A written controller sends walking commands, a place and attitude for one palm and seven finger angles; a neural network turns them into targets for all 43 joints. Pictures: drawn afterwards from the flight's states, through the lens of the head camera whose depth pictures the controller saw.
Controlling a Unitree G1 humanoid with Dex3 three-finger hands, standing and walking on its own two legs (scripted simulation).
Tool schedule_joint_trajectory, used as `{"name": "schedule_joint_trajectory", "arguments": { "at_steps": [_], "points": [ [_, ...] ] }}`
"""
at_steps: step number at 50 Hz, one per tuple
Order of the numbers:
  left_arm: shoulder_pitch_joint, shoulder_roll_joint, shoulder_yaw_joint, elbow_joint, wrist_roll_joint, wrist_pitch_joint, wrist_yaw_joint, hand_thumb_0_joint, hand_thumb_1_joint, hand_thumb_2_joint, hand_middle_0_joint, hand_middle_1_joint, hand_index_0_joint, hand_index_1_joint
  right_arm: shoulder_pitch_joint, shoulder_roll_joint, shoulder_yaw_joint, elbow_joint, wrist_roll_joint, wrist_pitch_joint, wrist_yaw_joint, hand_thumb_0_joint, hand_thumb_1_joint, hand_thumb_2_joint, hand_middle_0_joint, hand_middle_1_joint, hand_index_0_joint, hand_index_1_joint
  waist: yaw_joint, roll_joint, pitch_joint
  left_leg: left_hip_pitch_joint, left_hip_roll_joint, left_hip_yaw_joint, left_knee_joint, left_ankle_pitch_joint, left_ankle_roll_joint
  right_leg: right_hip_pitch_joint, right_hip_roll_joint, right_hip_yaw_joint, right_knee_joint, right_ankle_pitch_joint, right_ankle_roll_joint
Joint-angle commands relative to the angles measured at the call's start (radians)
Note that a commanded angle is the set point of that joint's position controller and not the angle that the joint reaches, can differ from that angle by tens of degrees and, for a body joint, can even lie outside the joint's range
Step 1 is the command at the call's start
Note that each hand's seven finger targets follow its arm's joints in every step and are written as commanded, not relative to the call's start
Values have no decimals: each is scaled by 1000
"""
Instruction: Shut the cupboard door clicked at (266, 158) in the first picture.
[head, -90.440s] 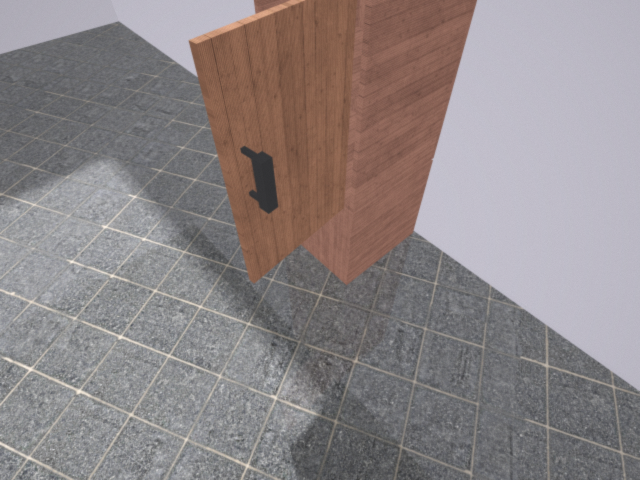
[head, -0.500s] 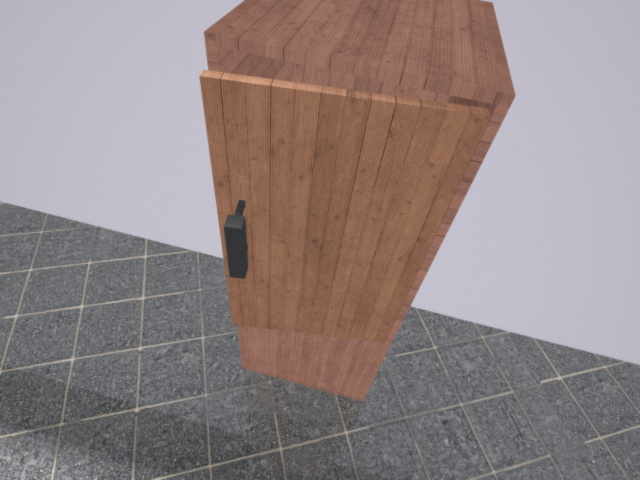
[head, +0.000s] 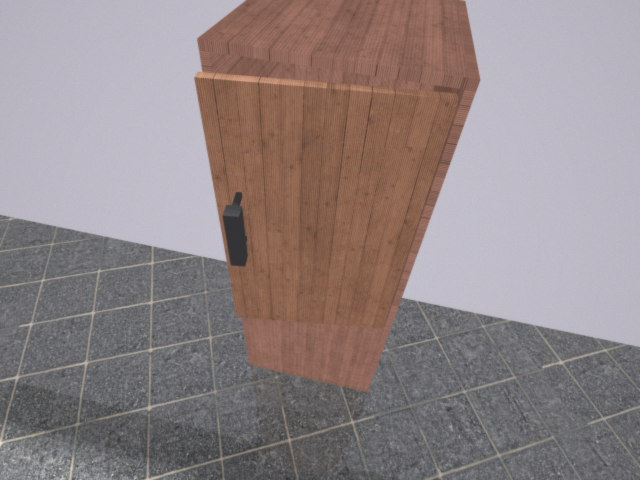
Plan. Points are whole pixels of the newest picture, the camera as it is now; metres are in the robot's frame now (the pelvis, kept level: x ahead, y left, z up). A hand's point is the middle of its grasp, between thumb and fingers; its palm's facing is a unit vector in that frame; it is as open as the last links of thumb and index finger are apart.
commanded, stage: come to a stop and stand still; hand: left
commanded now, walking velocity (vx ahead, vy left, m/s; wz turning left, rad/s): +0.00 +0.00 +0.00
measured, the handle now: (238, 228) +0.52 +0.18 -0.01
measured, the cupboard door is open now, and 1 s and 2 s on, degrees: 9 9 9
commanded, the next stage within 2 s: look again from close up in 0.40 s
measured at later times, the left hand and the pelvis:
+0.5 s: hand out of the picture -0.07 +0.12 -0.18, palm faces +0.07 -0.99 -0.12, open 7.3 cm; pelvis +0.00 -0.01 +0.00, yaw +0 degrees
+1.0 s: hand out of the picture +0.07 +0.19 -0.18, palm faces -0.01 -0.98 -0.22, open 7.3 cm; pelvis +0.04 +0.01 -0.01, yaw -1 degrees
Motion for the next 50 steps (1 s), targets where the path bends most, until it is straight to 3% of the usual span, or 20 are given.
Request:
{"name": "schedule_joint_trajectory", "arguments": {
  "at_steps": [1, 7, 15, 19, 24, 25, 26, 27, 28, 29, 31, 32, 34, 36, 38, 42, 48, 50],
  "points": [
    [117, 73, 16, -12, 1, -11, 3, 0, 900, 900, -200, -300, -200, -300, 46, -89, -17, -30, 1, -7, -7, 0, -900, -900, 200, 300, 200, 300, 5, 47, 125, -11, 124, -190, -154, -340, -33, -177, -79, 100, -122, -197, -35],
    [135, 55, 18, -10, 0, -15, 4, 0, 900, 900, -200, -300, -200, -300, 79, -66, -16, -18, 1, -12, -9, 0, -900, -900, 200, 300, 200, 300, 7, 43, 116, -25, 128, -205, -159, -341, -32, -177, -71, 96, -104, -182, -40],
    [156, 37, 17, -6, -1, -22, 6, 0, 900, 900, -200, -300, -200, -300, 107, -36, -14, -11, 2, -12, -11, 0, -900, -900, 200, 300, 200, 300, 1, 8, 118, 0, 119, -182, -108, -271, -35, -225, -80, 118, -121, -201, -45],
    [164, 32, 14, -3, -1, -24, 7, 0, 900, 900, -200, -300, -200, -300, 108, -31, -12, -9, 3, -15, -13, 0, -900, -900, 200, 300, 200, 300, -2, 38, 115, 6, 124, -181, -104, -266, -34, -233, -79, 123, -120, -188, -46],
    [172, 27, 11, 3, 0, -27, 7, 0, 900, 900, -200, -300, -200, -300, 98, -27, -10, -11, 4, -19, -14, 0, -900, -900, 200, 300, 200, 300, 0, 34, 127, 4, 128, -180, -100, -252, -33, -237, -79, 125, -118, -165, -44],
    [203, 87, 6, 8, 25, -47, 31, 0, 900, 900, -200, -300, -200, -300, -61, -98, -13, -106, -1, -25, 2, 0, -900, -900, 200, 300, 200, 300, 49, 28, 209, -104, 78, -96, 129, -222, -79, -243, -105, 175, -172, -64, -50],
    [111, 127, 13, -55, 15, -51, 26, 0, 900, 900, -200, -300, -200, -300, 24, -54, -16, -126, -1, -18, 12, 0, -900, -900, 200, 300, 200, 300, -50, 9, 123, -32, 69, -89, 216, -239, -72, -342, -176, 241, -218, -342, -83],
    [48, 130, 23, -89, 10, -51, 22, 0, 900, 900, -200, -300, -200, -300, 70, -43, -20, -99, -9, -8, 16, 0, -900, -900, 200, 300, 200, 300, -72, 40, 112, -9, 57, -72, 288, -221, -64, -390, -190, 248, -228, -412, -103],
    [17, 136, 25, -100, 5, -62, 23, 0, 900, 900, -200, -300, -200, -300, 92, -32, -14, -93, -10, -10, 18, 0, -900, -900, 200, 300, 200, 300, -81, 103, 71, 21, 65, -74, 275, -167, -59, -353, -187, 212, -197, -297, -111],
    [22, 125, 25, -100, 2, -69, 21, 0, 900, 900, -200, -300, -200, -300, 117, -20, -7, -97, -7, -21, 18, 0, -900, -900, 200, 300, 200, 300, -82, 84, 33, 36, 69, -84, 222, -131, -51, -299, -154, 172, -143, -205, -108],
    [42, 91, 23, -84, -1, -69, 20, 0, 900, 900, -200, -300, -200, -300, 124, -47, -3, -111, -4, -39, 11, 0, -900, -900, 200, 300, 200, 300, -63, 37, 15, 31, 94, -126, 130, -124, -34, -248, -105, 129, -52, -146, -92],
    [49, 72, 21, -84, -1, -60, 19, 0, 900, 900, -200, -300, -200, -300, 109, -68, -6, -120, -6, -41, 6, 0, -900, -900, 200, 300, 200, 300, -47, 36, 44, -8, 115, -158, 87, -172, -22, -241, -80, 115, -30, -173, -84],
    [87, 66, 22, -77, 3, -44, 19, 0, 900, 900, -200, -300, -200, -300, 73, -92, -5, -123, -7, -47, 2, 0, -900, -900, 200, 300, 200, 300, -9, 143, 84, -102, 150, -241, -18, -245, 6, -169, -40, 65, 45, -128, -66],
    [119, 64, 22, -68, 5, -37, 16, 0, 900, 900, -200, -300, -200, -300, 38, -112, -9, -134, -4, -47, -2, 0, -900, -900, 200, 300, 200, 300, 17, 98, 99, -143, 170, -283, -88, -320, 23, -122, -27, 48, 62, -89, -55],
    [109, 71, 19, -68, 7, -40, 15, 0, 900, 900, -200, -300, -200, -300, 29, -106, -7, -133, -1, -53, -3, 0, -900, -900, 200, 300, 200, 300, 23, 32, 107, -146, 160, -258, -79, -255, 23, -91, -45, 58, 31, -29, -54],
    [64, 100, 17, -86, 1, -44, 16, 0, 900, 900, -200, -300, -200, -300, 39, -123, -4, -111, 0, -59, -3, 0, -900, -900, 200, 300, 200, 300, 1, -19, 54, -13, 138, -197, -25, -75, 6, -110, -73, 89, -7, 28, -50],
    [34, 139, 22, -99, 1, -42, 17, 0, 900, 900, -200, -300, -200, -300, 15, -139, 0, -93, 2, -69, -6, 0, -900, -900, 200, 300, 200, 300, 5, 24, 3, 72, 141, -164, 15, 143, 6, -69, -87, 89, -9, 136, -38],
    [24, 150, 20, -98, -2, -40, 16, 0, 900, 900, -200, -300, -200, -300, 2, -148, 1, -93, 2, -67, -7, 0, -900, -900, 200, 300, 200, 300, 2, 25, 0, 84, 140, -150, 23, 156, 2, -66, -93, 100, -16, 153, -36]
  ]
}}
